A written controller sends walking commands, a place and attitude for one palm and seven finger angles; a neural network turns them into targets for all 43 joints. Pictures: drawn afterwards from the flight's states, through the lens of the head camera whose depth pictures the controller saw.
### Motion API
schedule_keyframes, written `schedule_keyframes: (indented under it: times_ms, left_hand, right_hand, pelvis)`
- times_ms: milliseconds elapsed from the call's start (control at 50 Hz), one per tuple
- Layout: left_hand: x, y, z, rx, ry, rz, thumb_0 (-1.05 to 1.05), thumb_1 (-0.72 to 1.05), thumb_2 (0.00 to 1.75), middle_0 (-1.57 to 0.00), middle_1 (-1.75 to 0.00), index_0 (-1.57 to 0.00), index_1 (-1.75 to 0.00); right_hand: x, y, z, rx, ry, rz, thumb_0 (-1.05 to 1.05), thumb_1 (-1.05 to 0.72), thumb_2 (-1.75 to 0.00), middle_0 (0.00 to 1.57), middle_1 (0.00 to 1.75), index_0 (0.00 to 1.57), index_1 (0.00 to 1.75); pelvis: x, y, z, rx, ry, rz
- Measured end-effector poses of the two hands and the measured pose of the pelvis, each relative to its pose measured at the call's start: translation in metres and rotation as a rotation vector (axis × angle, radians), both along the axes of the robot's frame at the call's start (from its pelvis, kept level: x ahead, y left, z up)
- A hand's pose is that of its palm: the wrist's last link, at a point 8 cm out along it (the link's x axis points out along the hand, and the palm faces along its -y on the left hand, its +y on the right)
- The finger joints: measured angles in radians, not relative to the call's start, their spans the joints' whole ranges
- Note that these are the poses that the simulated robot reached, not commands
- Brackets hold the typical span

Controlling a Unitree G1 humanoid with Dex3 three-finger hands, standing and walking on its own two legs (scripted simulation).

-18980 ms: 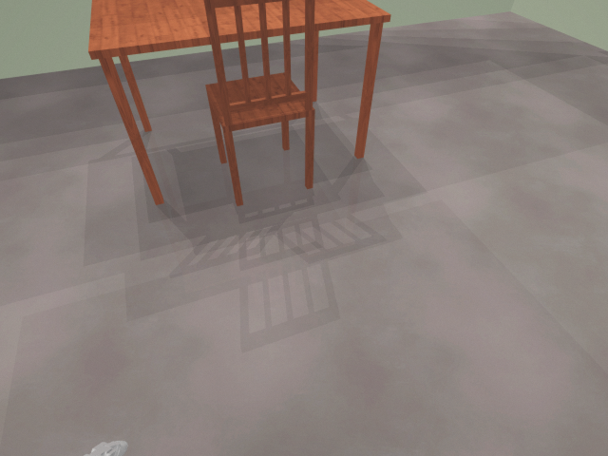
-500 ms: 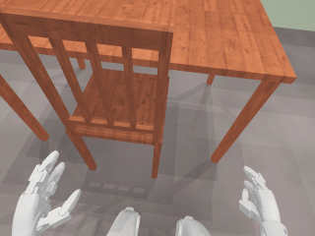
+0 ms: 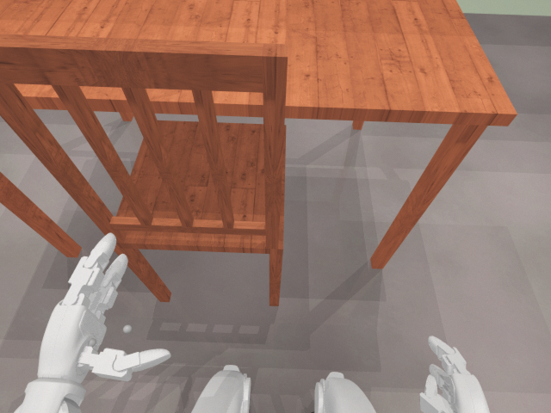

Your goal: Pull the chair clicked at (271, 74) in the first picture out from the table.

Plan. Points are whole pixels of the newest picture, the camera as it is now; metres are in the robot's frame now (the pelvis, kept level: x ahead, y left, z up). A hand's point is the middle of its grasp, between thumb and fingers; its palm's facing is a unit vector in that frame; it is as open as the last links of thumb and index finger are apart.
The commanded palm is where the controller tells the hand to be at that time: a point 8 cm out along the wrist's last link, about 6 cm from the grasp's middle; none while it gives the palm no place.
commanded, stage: raise the hand toward the chair's back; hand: left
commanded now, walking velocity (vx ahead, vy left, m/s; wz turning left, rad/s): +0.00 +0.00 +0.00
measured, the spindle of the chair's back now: (167, 170) +0.48 +0.21 +0.03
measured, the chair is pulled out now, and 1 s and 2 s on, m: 0.00 0.00 0.00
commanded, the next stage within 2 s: aim the fingers beside a spindle in 1.06 s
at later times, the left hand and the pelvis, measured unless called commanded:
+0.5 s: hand (93, 304) +0.24 +0.24 +0.06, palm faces +0.04 -1.00 -0.05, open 16.9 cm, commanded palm +0.22 +0.29 +0.06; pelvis +0.00 +0.03 +0.01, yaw +0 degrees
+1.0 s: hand (114, 299) +0.25 +0.22 +0.05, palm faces +0.01 -1.00 -0.05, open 16.9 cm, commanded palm +0.23 +0.27 +0.06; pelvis +0.01 +0.01 +0.01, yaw +0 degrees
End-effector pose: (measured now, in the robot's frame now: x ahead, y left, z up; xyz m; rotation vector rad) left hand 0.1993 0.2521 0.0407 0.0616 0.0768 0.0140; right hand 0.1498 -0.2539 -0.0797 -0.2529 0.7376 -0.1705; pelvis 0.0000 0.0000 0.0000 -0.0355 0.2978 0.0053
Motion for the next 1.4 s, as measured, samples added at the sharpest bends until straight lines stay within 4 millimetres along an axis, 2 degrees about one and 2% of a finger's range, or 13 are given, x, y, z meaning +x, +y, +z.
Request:
schedule_keyframes:
  times_ms: [40,80,220,320,400,560,700,760,880,1040,1200,1340,1400]
  left_hand:
    - [0.003,-0.001,-0.009,-0.023,0.034,-0.037,0.00,-0.16,0.44,-0.09,-0.13,-0.09,-0.13]
    - [0.005,0.001,-0.009,-0.038,0.034,-0.046,0.00,-0.21,0.42,-0.09,-0.13,-0.09,-0.12]
    - [0.012,0.022,0.028,-0.016,-0.102,0.037,0.00,-0.37,0.35,-0.08,-0.10,-0.08,-0.10]
    - [0.015,0.026,0.015,-0.018,-0.005,-0.003,-0.01,-0.44,0.32,-0.07,-0.09,-0.07,-0.09]
    - [0.015,0.026,0.007,-0.032,0.046,-0.022,-0.01,-0.47,0.31,-0.06,-0.08,-0.06,-0.08]
    - [0.025,0.041,0.032,0.008,-0.097,0.030,-0.01,-0.49,0.30,-0.06,-0.08,-0.06,-0.08]
    - [0.033,0.033,0.018,-0.019,0.022,-0.033,-0.01,-0.50,0.30,-0.06,-0.08,-0.06,-0.08]
    - [0.031,0.029,0.020,-0.026,0.018,-0.020,-0.01,-0.50,0.30,-0.06,-0.08,-0.06,-0.08]
    - [0.031,0.029,0.030,0.000,-0.078,0.034,-0.01,-0.50,0.30,-0.06,-0.08,-0.06,-0.08]
    - [0.029,0.015,0.015,-0.020,0.014,-0.013,-0.01,-0.50,0.30,-0.06,-0.08,-0.06,-0.08]
    - [0.031,0.013,0.028,0.001,-0.066,0.030,-0.01,-0.50,0.30,-0.06,-0.08,-0.06,-0.08]
    - [0.045,0.008,0.009,-0.016,0.005,-0.008,-0.01,-0.50,0.30,-0.06,-0.08,-0.06,-0.08]
    - [0.049,0.005,0.008,-0.022,0.006,-0.012,-0.01,-0.50,0.30,-0.06,-0.08,-0.06,-0.08]
  right_hand:
    - [0.007,0.003,0.004,-0.013,-0.025,0.005,0.01,-0.90,-0.90,0.20,0.30,0.20,0.30]
    - [0.015,0.008,0.010,-0.019,-0.052,0.009,0.01,-0.90,-0.90,0.20,0.30,0.20,0.30]
    - [0.036,0.040,0.029,0.015,-0.113,0.060,0.01,-0.90,-0.90,0.20,0.30,0.20,0.30]
    - [0.041,0.058,0.031,0.043,-0.122,0.096,0.01,-0.90,-0.90,0.20,0.30,0.20,0.30]
    - [0.036,0.063,0.032,0.039,-0.104,0.100,0.01,-0.90,-0.90,0.20,0.30,0.20,0.30]
    - [0.018,0.057,0.025,0.016,-0.028,0.094,0.01,-0.90,-0.90,0.20,0.30,0.20,0.31]
    - [0.005,0.045,0.026,0.015,-0.006,0.040,0.01,-0.90,-0.90,0.20,0.30,0.20,0.30]
    - [0.003,0.040,0.031,0.007,-0.011,0.027,0.01,-0.90,-0.90,0.20,0.30,0.20,0.30]
    - [0.005,0.032,0.029,-0.002,-0.011,0.049,0.01,-0.90,-0.90,0.20,0.30,0.20,0.30]
    - [0.015,0.028,0.025,0.019,-0.026,0.050,0.01,-0.90,-0.90,0.20,0.30,0.20,0.30]
    - [0.023,0.025,0.024,0.027,-0.035,0.066,0.01,-0.90,-0.90,0.20,0.30,0.20,0.30]
    - [0.023,0.018,0.016,0.025,-0.019,0.058,0.01,-0.90,-0.90,0.20,0.30,0.20,0.30]
    - [0.020,0.015,0.015,0.020,-0.010,0.046,0.01,-0.90,-0.90,0.20,0.30,0.20,0.30]
  pelvis:
    - [-0.001,0.003,-0.001,-0.005,0.002,-0.002]
    - [-0.001,0.006,-0.001,-0.009,0.000,-0.003]
    - [0.004,0.017,0.008,-0.022,-0.018,0.007]
    - [0.003,0.025,0.010,-0.027,-0.022,0.010]
    - [0.003,0.028,0.011,-0.029,-0.025,0.006]
    - [0.004,0.030,0.012,-0.034,-0.026,0.011]
    - [0.006,0.029,0.016,-0.029,-0.029,0.001]
    - [0.007,0.027,0.019,-0.025,-0.031,-0.003]
    - [0.007,0.020,0.016,-0.021,-0.027,0.003]
    - [0.007,0.012,0.015,-0.015,-0.025,0.002]
    - [0.009,0.005,0.015,-0.011,-0.021,0.008]
    - [0.010,0.001,0.011,-0.009,-0.008,0.006]
    - [0.011,0.000,0.011,-0.007,-0.004,0.002]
